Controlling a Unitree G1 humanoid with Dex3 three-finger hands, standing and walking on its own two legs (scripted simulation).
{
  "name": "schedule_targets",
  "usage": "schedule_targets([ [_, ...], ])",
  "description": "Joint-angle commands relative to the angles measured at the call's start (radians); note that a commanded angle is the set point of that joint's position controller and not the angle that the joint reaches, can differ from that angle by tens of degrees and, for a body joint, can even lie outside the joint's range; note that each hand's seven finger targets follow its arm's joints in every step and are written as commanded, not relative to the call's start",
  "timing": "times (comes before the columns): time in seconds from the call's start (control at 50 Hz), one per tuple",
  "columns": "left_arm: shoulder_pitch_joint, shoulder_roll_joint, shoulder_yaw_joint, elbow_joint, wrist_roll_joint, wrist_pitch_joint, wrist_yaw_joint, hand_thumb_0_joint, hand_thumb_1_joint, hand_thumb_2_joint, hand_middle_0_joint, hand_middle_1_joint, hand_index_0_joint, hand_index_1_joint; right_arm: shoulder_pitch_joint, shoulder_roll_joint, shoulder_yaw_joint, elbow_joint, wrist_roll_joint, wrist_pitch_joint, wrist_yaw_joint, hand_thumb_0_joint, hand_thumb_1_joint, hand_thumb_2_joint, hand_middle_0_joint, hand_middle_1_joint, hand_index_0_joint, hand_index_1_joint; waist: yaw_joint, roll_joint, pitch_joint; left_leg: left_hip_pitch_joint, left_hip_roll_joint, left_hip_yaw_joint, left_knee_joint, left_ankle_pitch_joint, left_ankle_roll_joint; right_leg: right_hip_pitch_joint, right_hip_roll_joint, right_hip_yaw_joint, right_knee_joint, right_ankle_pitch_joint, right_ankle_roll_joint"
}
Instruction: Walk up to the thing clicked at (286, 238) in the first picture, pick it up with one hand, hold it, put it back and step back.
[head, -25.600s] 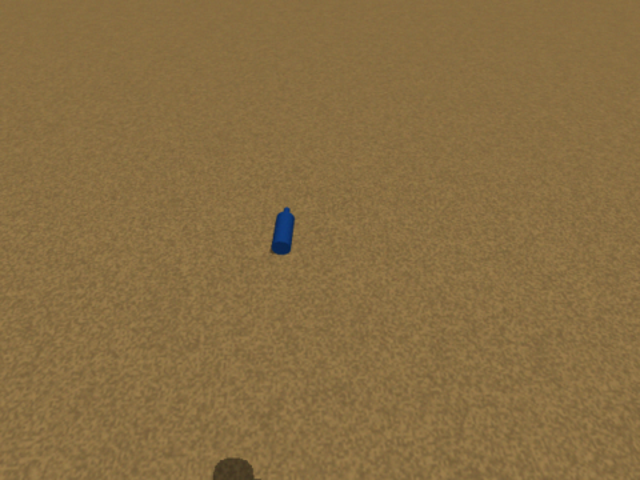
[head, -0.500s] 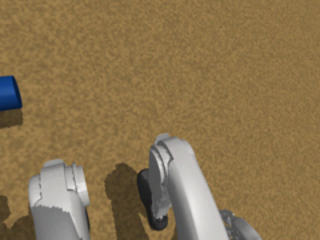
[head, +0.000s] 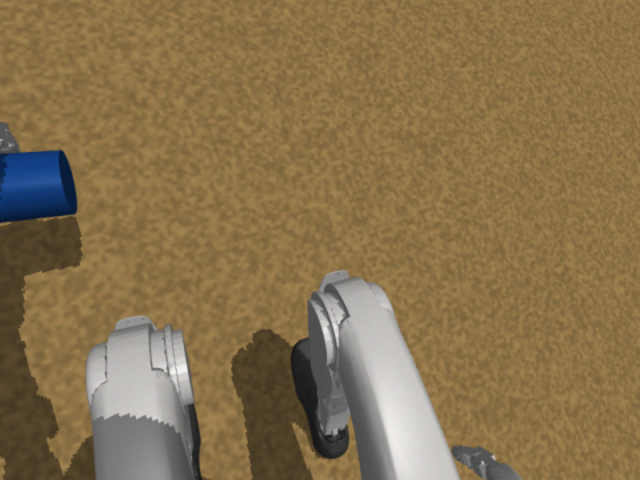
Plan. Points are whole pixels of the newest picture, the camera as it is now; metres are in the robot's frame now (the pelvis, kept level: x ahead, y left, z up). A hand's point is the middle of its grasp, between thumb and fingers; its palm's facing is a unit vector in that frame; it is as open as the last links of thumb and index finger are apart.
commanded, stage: lift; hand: left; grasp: from above
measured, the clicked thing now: out of the picture +0.49 +0.34 -0.18
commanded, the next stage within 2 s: hold in 1.58 s
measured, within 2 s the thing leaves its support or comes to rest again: neither
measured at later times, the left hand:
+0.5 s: hand out of the picture +0.42 +0.31 -0.02, palm faces -0.47 -0.09 -0.88, open 10.7 cm
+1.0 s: hand out of the picture +0.36 +0.28 +0.19, palm faces -0.46 -0.10 -0.88, open 10.6 cm
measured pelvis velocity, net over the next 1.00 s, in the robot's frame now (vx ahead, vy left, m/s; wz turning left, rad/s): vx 0.03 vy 0.01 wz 0.10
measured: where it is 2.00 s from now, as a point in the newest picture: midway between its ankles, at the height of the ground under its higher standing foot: (256, 447)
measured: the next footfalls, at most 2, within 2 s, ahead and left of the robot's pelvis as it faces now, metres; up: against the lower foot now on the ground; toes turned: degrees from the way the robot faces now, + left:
none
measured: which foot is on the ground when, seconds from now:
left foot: down 0.00-1.00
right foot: down 0.00-1.00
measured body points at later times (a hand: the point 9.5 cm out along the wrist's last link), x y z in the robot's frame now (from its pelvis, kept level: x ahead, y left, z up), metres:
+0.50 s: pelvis +0.00 +0.00 +0.09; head +0.20 +0.06 +0.49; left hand +0.44 +0.32 +0.03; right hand +0.11 -0.27 -0.02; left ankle +0.07 +0.11 -0.32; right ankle +0.12 -0.13 -0.32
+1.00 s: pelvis +0.03 +0.01 +0.28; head +0.13 +0.03 +0.72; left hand +0.38 +0.28 +0.24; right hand +0.14 -0.25 +0.15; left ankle +0.07 +0.11 -0.32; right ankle +0.12 -0.13 -0.32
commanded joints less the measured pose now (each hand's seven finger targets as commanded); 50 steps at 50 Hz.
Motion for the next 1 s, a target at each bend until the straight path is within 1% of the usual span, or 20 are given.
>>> schedule_targets([
  [0.0, -0.337, 0.287, 0.048, -0.24, -0.053, 0.031, 0.013, 0.0, 0.653, 0.774, -0.988, -0.736, -1.011, -0.712, 0.21, -0.255, -0.116, -0.011, 0.021, 0.006, -0.025, 0.0, -0.913, -0.905, 0.2, 0.3, 0.2, 0.3, 0.014, 0.383, -0.77, 0.62, -0.003, 0.058, -0.326, 0.227, -0.001, 0.369, 0.014, -0.058, -0.223, 0.185, -0.101],
  [0.06, -0.327, 0.288, 0.057, -0.333, -0.079, 0.038, -0.019, 0.0, 0.657, 0.767, -0.987, -0.726, -1.011, -0.701, 0.207, -0.248, -0.136, -0.018, 0.035, 0.016, -0.031, 0.0, -0.91, -0.904, 0.2, 0.3, 0.2, 0.3, 0.044, 0.415, -0.842, 0.691, -0.003, 0.062, -0.358, 0.261, -0.003, 0.39, 0.006, -0.043, -0.239, 0.2, -0.101],
  [0.14, -0.248, 0.241, 0.048, -0.36, -0.099, 0.034, -0.044, 0.0, 0.656, 0.759, -0.984, -0.727, -1.009, -0.7, 0.201, -0.229, -0.15, -0.016, 0.048, 0.027, -0.039, 0.0, -0.91, -0.904, 0.2, 0.3, 0.2, 0.3, 0.051, 0.334, -0.8, 0.664, -0.008, 0.073, -0.39, 0.229, 0.007, 0.415, 0.003, -0.027, -0.29, 0.179, -0.097],
  [0.2, -0.228, 0.246, 0.049, -0.414, -0.113, 0.033, -0.06, 0.0, 0.658, 0.781, -0.987, -0.742, -1.013, -0.716, 0.196, -0.221, -0.16, -0.024, 0.057, 0.031, -0.044, 0.0, -0.91, -0.904, 0.2, 0.3, 0.2, 0.3, 0.069, 0.322, -0.821, 0.695, -0.004, 0.072, -0.434, 0.192, 0.013, 0.455, 0.007, -0.02, -0.324, 0.154, -0.095],
  [0.22, -0.188, 0.219, 0.039, -0.396, -0.12, 0.036, -0.066, 0.0, 0.651, 0.803, -0.989, -0.743, -1.01, -0.722, 0.197, -0.214, -0.159, -0.025, 0.06, 0.032, -0.045, 0.0, -0.911, -0.905, 0.2, 0.3, 0.2, 0.3, 0.065, 0.29, -0.808, 0.703, -0.001, 0.069, -0.447, 0.189, 0.016, 0.467, 0.008, -0.018, -0.337, 0.158, -0.088],
  [0.24, -0.214, 0.222, 0.046, -0.461, -0.132, 0.031, -0.069, 0.0, 0.66, 0.789, -0.99, -0.742, -1.012, -0.719, 0.189, -0.218, -0.168, -0.028, 0.063, 0.034, -0.049, 0.0, -0.91, -0.904, 0.2, 0.3, 0.2, 0.3, 0.072, 0.299, -0.83, 0.724, -0.003, 0.065, -0.461, 0.187, 0.015, 0.46, 0.003, -0.015, -0.349, 0.155, -0.09],
  [0.28, -0.178, 0.163, 0.015, -0.467, -0.144, 0.032, -0.08, 0.0, 0.662, 0.794, -0.986, -0.761, -1.012, -0.733, 0.186, -0.205, -0.168, -0.029, 0.067, 0.032, -0.053, 0.0, -0.91, -0.904, 0.2, 0.3, 0.2, 0.3, 0.068, 0.297, -0.811, 0.757, 0.002, 0.057, -0.497, 0.187, 0.014, 0.478, 0.007, -0.017, -0.37, 0.159, -0.087],
  [0.32, -0.165, 0.206, 0.036, -0.526, -0.151, 0.034, -0.083, 0.0, 0.675, 0.8, -0.989, -0.769, -1.017, -0.739, 0.177, -0.208, -0.176, -0.038, 0.075, 0.035, -0.061, 0.0, -0.906, -0.903, 0.2, 0.3, 0.2, 0.3, 0.091, 0.298, -0.839, 0.795, 0.004, 0.053, -0.533, 0.173, 0.014, 0.517, 0.01, -0.012, -0.394, 0.153, -0.087],
  [0.34, -0.161, 0.2, 0.038, -0.559, -0.161, 0.035, -0.084, 0.0, 0.674, 0.81, -0.987, -0.779, -1.015, -0.75, 0.167, -0.2, -0.178, -0.044, 0.08, 0.036, -0.065, 0.0, -0.907, -0.903, 0.2, 0.3, 0.2, 0.3, 0.093, 0.303, -0.857, 0.807, 0.005, 0.058, -0.554, 0.17, 0.016, 0.548, 0.008, -0.005, -0.409, 0.159, -0.081],
  [0.38, -0.113, 0.155, 0.019, -0.553, -0.174, 0.044, -0.088, 0.0, 0.692, 0.802, -0.996, -0.777, -1.027, -0.746, 0.155, -0.192, -0.178, -0.045, 0.083, 0.037, -0.072, 0.0, -0.904, -0.902, 0.2, 0.3, 0.2, 0.3, 0.093, 0.273, -0.801, 0.822, 0.008, 0.04, -0.601, 0.136, 0.015, 0.56, 0.009, -0.009, -0.437, 0.139, -0.079],
  [0.44, -0.08, 0.151, 0.023, -0.609, -0.182, 0.058, -0.089, 0.0, 0.666, 0.808, -0.976, -0.774, -1.002, -0.746, 0.14, -0.186, -0.185, -0.046, 0.094, 0.036, -0.086, 0.0, -0.903, -0.901, 0.2, 0.3, 0.2, 0.3, 0.117, 0.303, -0.862, 0.949, 0.017, 0.025, -0.66, 0.19, 0.011, 0.607, 0.01, -0.005, -0.467, 0.175, -0.072],
  [0.46, -0.089, 0.124, 0.002, -0.65, -0.189, 0.061, -0.09, 0.0, 0.661, 0.817, -0.968, -0.793, -0.995, -0.764, 0.129, -0.174, -0.186, -0.047, 0.097, 0.037, -0.091, 0.0, -0.905, -0.902, 0.2, 0.3, 0.2, 0.3, 0.111, 0.3, -0.869, 0.967, 0.019, 0.034, -0.672, 0.202, 0.012, 0.638, 0.012, -0.003, -0.49, 0.187, -0.071],
  [0.5, -0.006, 0.105, 0.004, -0.613, -0.193, 0.078, -0.087, 0.0, 0.651, 0.822, -0.964, -0.781, -0.988, -0.756, 0.119, -0.165, -0.184, -0.034, 0.104, 0.037, -0.098, 0.0, -0.902, -0.901, 0.2, 0.3, 0.2, 0.3, 0.117, 0.253, -0.795, 0.975, 0.017, 0.028, -0.71, 0.22, 0.013, 0.668, 0.011, -0.003, -0.53, 0.196, -0.067],
  [0.6, 0.036, 0.084, -0.008, -0.685, -0.207, 0.105, -0.09, 0.0, 0.646, 0.821, -0.975, -0.75, -0.993, -0.731, 0.09, -0.141, -0.186, -0.041, 0.116, 0.036, -0.118, 0.0, -0.898, -0.899, 0.2, 0.3, 0.2, 0.3, 0.134, 0.226, -0.78, 1.051, 0.021, 0.059, -0.819, 0.19, 0.018, 0.834, 0.018, 0.013, -0.659, 0.185, -0.064],
  [0.68, 0.136, 0.006, -0.046, -0.694, -0.224, 0.127, -0.101, 0.0, 0.647, 0.819, -0.977, -0.74, -0.993, -0.723, 0.06, -0.124, -0.184, -0.033, 0.126, 0.031, -0.137, 0.0, -0.895, -0.898, 0.2, 0.3, 0.2, 0.3, 0.144, 0.204, -0.709, 1.157, 0.034, 0.038, -0.934, 0.192, 0.009, 0.905, 0.021, 0.013, -0.744, 0.183, -0.062],
  [0.7, 0.142, 0.01, -0.039, -0.727, -0.23, 0.13, -0.099, 0.0, 0.658, 0.819, -0.994, -0.709, -1.005, -0.698, 0.056, -0.123, -0.186, -0.032, 0.13, 0.029, -0.143, 0.0, -0.893, -0.897, 0.201, 0.3, 0.2, 0.3, 0.155, 0.206, -0.713, 1.189, 0.035, 0.033, -0.969, 0.177, 0.006, 0.937, 0.022, 0.016, -0.767, 0.176, -0.063],
  [0.78, 0.181, -0.021, -0.057, -0.732, -0.241, 0.142, -0.094, 0.0, 0.663, 0.824, -1.001, -0.713, -1.011, -0.703, 0.042, -0.099, -0.18, -0.021, 0.137, 0.017, -0.164, 0.0, -0.894, -0.898, 0.201, 0.3, 0.2, 0.3, 0.152, 0.139, -0.64, 1.235, 0.033, 0.063, -1.045, 0.173, 0.012, 1.071, 0.027, 0.037, -0.893, 0.174, -0.06],
  [0.9, 0.214, -0.068, -0.088, -0.665, -0.227, 0.139, -0.075, 0.0, 0.675, 0.834, -1.026, -0.678, -1.028, -0.678, 0.038, -0.086, -0.178, 0.012, 0.143, -0.018, -0.191, 0.0, -0.893, -0.898, 0.2, 0.3, 0.2, 0.3, 0.165, 0.116, -0.519, 1.355, 0.038, 0.057, -1.191, 0.171, 0.004, 1.189, 0.03, 0.059, -1.039, 0.166, -0.059],
  [0.94, 0.221, -0.106, -0.115, -0.645, -0.221, 0.139, -0.065, 0.0, 0.686, 0.82, -1.039, -0.67, -1.04, -0.67, 0.041, -0.084, -0.175, 0.016, 0.145, -0.03, -0.193, 0.0, -0.894, -0.899, 0.2, 0.3, 0.2, 0.3, 0.168, 0.111, -0.483, 1.397, 0.041, 0.05, -1.249, 0.157, 0.002, 1.229, 0.035, 0.06, -1.085, 0.162, -0.059],
  [0.98, 0.243, -0.126, -0.119, -0.619, -0.22, 0.142, -0.054, 0.0, 0.666, 0.801, -1.016, -0.671, -1.02, -0.668, 0.051, -0.084, -0.178, 0.026, 0.145, -0.041, -0.193, 0.0, -0.893, -0.899, 0.2, 0.3, 0.2, 0.3, 0.175, 0.113, -0.469, 1.44, 0.043, 0.044, -1.287, 0.202, -0.007, 1.262, 0.033, 0.06, -1.112, 0.193, -0.061],
])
